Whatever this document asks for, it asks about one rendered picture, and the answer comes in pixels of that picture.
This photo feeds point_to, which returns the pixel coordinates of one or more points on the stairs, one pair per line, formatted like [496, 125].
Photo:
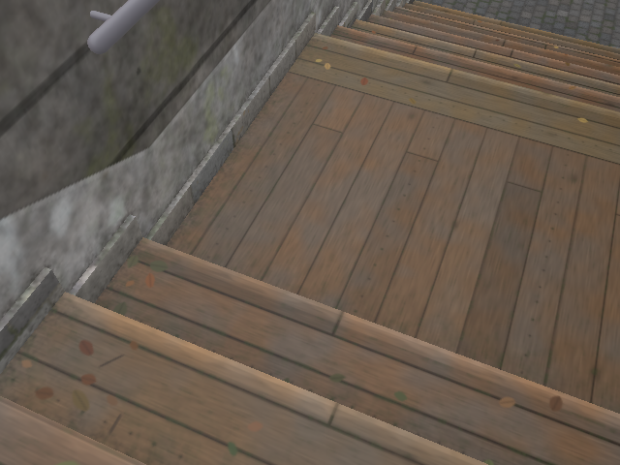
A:
[551, 63]
[184, 362]

